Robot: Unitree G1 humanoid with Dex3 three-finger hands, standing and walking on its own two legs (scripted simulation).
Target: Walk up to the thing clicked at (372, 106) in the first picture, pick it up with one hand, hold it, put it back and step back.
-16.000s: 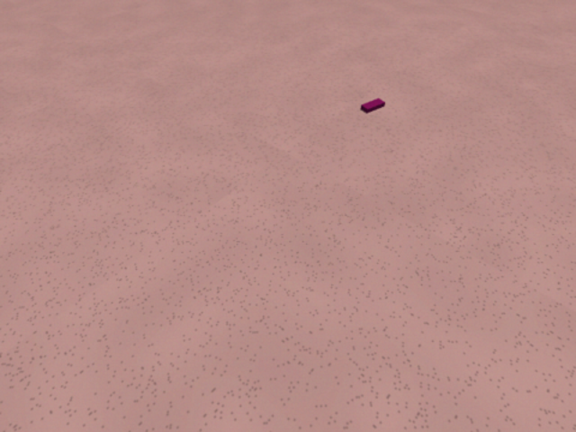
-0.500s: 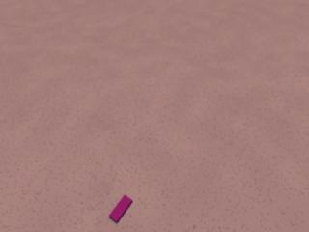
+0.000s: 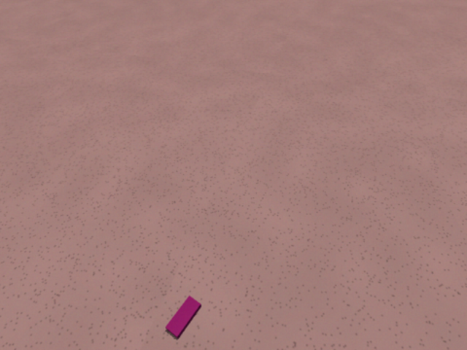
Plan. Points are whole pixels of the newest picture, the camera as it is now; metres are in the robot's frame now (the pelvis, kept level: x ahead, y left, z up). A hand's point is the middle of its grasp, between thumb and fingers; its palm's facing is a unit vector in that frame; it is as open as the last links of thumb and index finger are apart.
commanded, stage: stand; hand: left
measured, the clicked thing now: (184, 316) +0.43 +0.23 -0.77
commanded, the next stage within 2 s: none
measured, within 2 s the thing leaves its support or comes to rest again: neither
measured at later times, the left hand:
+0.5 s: hand out of the picture +0.07 +0.25 -0.16, palm faces -0.03 -0.94 -0.34, open 7.4 cm
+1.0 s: hand out of the picture +0.07 +0.25 -0.16, palm faces -0.03 -0.94 -0.34, open 7.4 cm
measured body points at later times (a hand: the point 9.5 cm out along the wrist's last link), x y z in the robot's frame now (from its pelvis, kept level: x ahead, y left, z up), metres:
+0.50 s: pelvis +0.00 +0.00 +0.00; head +0.01 +0.00 +0.45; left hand +0.07 +0.30 -0.13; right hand +0.07 -0.30 -0.13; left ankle -0.02 +0.13 -0.75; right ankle +0.00 -0.13 -0.75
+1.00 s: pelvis +0.00 +0.00 +0.00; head +0.01 +0.00 +0.45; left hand +0.07 +0.30 -0.13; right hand +0.07 -0.30 -0.13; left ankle -0.02 +0.13 -0.75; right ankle +0.00 -0.13 -0.75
